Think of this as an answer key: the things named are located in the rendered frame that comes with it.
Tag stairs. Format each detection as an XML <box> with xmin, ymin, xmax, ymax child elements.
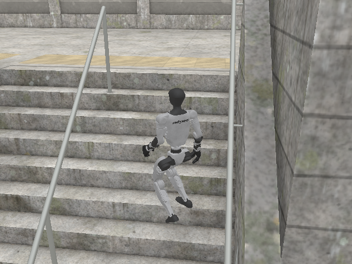
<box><xmin>0</xmin><ymin>69</ymin><xmax>238</xmax><ymax>264</ymax></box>

